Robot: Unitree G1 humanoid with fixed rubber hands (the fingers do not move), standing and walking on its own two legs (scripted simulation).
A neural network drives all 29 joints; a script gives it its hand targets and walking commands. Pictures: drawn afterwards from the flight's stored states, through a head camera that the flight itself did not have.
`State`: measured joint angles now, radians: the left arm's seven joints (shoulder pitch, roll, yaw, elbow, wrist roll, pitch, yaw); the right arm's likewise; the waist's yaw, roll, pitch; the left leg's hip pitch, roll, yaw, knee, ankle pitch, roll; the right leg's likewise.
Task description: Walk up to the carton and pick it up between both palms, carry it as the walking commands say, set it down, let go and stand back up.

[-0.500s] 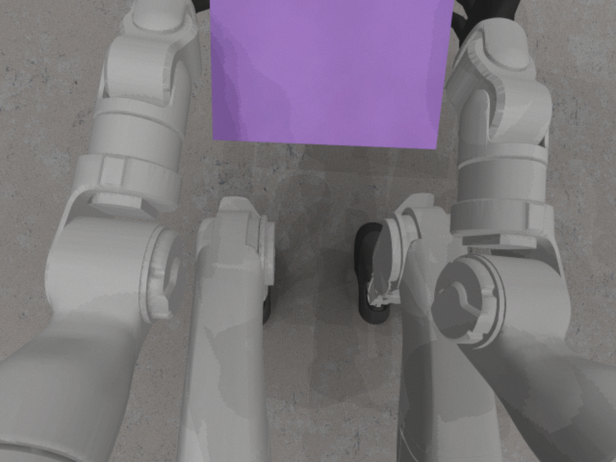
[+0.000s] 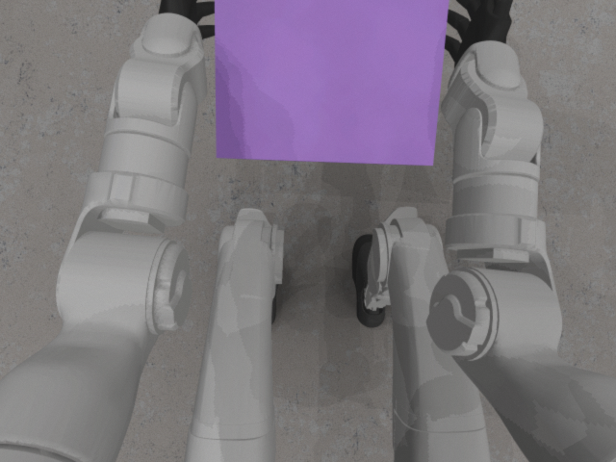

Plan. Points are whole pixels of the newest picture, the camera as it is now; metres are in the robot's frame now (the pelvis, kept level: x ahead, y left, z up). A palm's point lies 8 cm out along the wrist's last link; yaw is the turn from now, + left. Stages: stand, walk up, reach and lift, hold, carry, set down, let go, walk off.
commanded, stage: reach and lift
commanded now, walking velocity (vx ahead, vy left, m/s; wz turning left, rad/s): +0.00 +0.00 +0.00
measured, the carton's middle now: (330, 73) +0.52 -0.01 -0.14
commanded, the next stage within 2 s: none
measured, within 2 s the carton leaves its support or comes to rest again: neither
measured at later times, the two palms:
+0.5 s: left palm out of the picture +0.52 +0.15 +0.02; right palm (518, 21) +0.50 -0.14 +0.03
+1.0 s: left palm out of the picture +0.49 +0.15 +0.12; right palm out of the picture +0.47 -0.14 +0.12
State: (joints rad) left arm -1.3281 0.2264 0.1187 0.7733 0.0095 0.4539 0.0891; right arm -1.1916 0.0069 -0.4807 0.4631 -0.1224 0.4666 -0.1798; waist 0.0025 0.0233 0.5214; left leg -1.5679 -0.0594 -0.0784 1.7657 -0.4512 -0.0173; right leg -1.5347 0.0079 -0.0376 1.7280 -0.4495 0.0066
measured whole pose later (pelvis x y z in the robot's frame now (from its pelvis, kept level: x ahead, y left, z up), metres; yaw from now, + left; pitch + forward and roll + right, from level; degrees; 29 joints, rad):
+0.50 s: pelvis +0.00 +0.00 +0.06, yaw +1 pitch +11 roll -3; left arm -1.23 0.19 0.13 0.73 0.03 0.47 0.09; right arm -1.11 0.04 -0.48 0.44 -0.16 0.47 -0.16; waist 0.00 0.04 0.51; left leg -1.33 -0.06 -0.09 1.56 -0.41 -0.02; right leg -1.30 0.01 -0.04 1.51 -0.41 0.01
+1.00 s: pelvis +0.04 +0.00 +0.13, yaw +1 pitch +14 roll -3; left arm -0.94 0.08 0.14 0.80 0.10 0.46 0.09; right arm -0.81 0.12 -0.49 0.53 -0.24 0.44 -0.12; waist 0.00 0.05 0.15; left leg -1.15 -0.06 -0.10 1.29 -0.38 -0.01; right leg -1.11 0.01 -0.04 1.23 -0.37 0.01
